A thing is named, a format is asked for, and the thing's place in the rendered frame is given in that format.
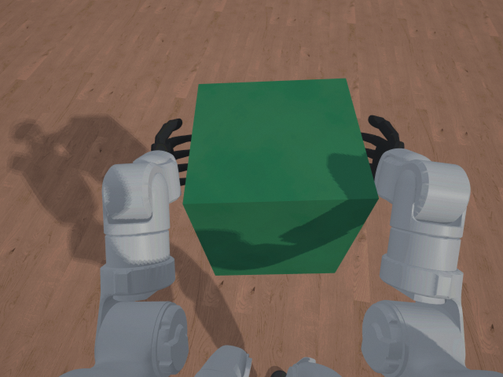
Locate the carton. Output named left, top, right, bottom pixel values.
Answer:
left=182, top=79, right=379, bottom=276

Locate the robot right hand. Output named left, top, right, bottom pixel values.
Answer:
left=361, top=115, right=404, bottom=180

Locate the right robot shin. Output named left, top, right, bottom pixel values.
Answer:
left=296, top=357, right=316, bottom=365

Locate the robot right upper arm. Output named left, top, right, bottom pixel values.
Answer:
left=362, top=300, right=503, bottom=377

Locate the robot left upper arm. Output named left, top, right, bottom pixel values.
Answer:
left=59, top=302, right=189, bottom=377

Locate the left robot forearm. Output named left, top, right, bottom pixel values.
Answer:
left=94, top=150, right=182, bottom=362

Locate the right robot forearm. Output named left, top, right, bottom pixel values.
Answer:
left=374, top=148, right=471, bottom=361

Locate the robot left hand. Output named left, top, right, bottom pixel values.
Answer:
left=151, top=119, right=192, bottom=186

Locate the robot left thigh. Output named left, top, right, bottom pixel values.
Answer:
left=194, top=345, right=252, bottom=377

